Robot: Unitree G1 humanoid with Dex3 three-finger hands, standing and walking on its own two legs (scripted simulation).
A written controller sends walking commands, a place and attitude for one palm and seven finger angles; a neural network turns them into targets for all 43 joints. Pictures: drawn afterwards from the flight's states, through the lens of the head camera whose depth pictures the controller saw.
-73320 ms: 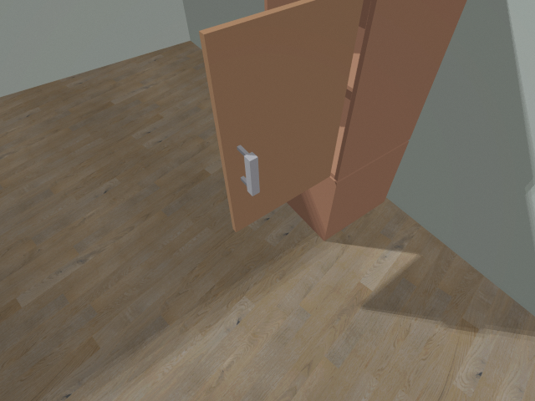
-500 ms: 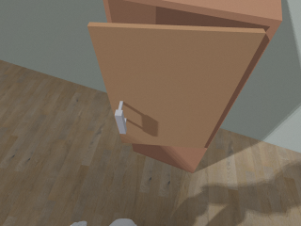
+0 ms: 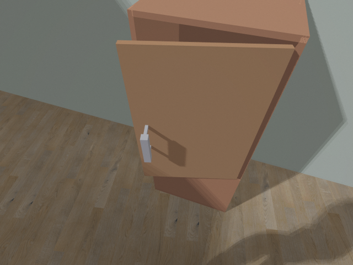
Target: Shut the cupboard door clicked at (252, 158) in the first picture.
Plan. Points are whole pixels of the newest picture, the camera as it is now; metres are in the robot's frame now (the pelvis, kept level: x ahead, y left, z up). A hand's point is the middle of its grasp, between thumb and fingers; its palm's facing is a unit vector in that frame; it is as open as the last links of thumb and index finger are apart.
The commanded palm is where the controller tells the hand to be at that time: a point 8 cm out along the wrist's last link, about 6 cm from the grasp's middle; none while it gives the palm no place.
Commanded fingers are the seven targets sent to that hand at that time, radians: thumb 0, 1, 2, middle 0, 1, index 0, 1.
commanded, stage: come to a stop and stand still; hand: left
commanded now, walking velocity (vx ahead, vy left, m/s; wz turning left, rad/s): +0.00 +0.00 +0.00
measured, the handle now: (147, 143) +0.48 +0.13 -0.08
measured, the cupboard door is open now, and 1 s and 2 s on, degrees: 17 17 17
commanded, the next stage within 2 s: look again from close up in 0.12 s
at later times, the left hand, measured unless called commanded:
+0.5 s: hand out of the picture +0.00 +0.18 -0.17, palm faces -0.01 -0.97 -0.24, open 7.4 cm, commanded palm none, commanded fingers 0.00 0.90 0.90 -0.20 -0.30 -0.20 -0.30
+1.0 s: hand (102, 234) +0.19 +0.18 -0.04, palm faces +0.26 -0.96 -0.09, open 7.2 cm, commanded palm +0.10 +0.22 -0.08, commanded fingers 0.00 0.90 0.90 -0.37 -0.48 -0.37 -0.48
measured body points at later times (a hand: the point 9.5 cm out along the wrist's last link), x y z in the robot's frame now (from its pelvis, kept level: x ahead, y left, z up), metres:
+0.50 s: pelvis -0.01 +0.00 -0.01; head +0.00 -0.02 +0.44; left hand +0.00 +0.23 -0.15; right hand -0.01 -0.21 -0.18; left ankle +0.01 +0.10 -0.74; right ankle -0.02 -0.13 -0.74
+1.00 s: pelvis +0.00 -0.02 -0.03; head +0.00 -0.03 +0.42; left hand +0.17 +0.23 -0.03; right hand +0.13 -0.28 -0.13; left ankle +0.01 +0.10 -0.74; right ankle -0.02 -0.13 -0.74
